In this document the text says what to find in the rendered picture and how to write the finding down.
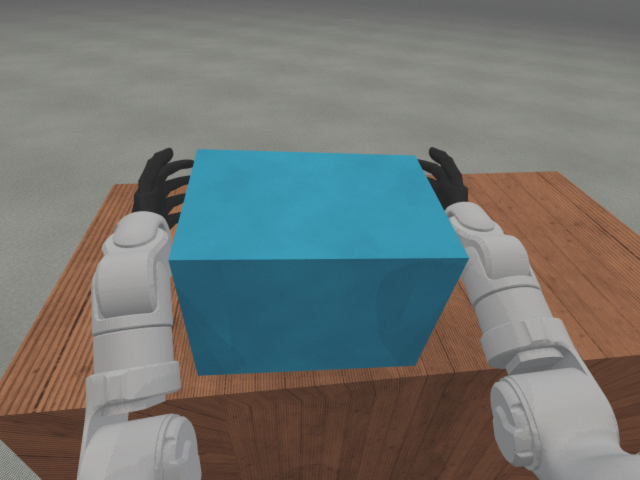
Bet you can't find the robot right hand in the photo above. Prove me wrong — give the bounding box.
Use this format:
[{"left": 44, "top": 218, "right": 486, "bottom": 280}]
[{"left": 417, "top": 147, "right": 468, "bottom": 211}]

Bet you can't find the robot left upper arm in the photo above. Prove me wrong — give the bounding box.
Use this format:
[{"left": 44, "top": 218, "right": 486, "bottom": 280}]
[{"left": 79, "top": 413, "right": 202, "bottom": 480}]

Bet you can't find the robot left forearm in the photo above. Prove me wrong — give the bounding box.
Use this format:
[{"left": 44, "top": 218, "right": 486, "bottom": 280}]
[{"left": 77, "top": 211, "right": 181, "bottom": 480}]

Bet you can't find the pedestal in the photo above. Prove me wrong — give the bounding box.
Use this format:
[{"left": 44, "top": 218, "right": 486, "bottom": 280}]
[{"left": 0, "top": 171, "right": 640, "bottom": 480}]

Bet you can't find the robot right forearm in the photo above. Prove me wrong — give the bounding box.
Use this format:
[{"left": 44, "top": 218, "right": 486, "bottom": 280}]
[{"left": 445, "top": 202, "right": 620, "bottom": 445}]

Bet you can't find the robot left hand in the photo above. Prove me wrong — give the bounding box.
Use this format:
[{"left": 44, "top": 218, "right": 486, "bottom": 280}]
[{"left": 131, "top": 148, "right": 194, "bottom": 229}]

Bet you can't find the robot right upper arm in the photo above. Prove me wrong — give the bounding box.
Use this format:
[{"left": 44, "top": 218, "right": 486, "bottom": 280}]
[{"left": 490, "top": 367, "right": 640, "bottom": 480}]

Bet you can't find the carton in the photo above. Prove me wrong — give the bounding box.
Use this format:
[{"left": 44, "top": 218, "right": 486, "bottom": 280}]
[{"left": 168, "top": 149, "right": 469, "bottom": 376}]

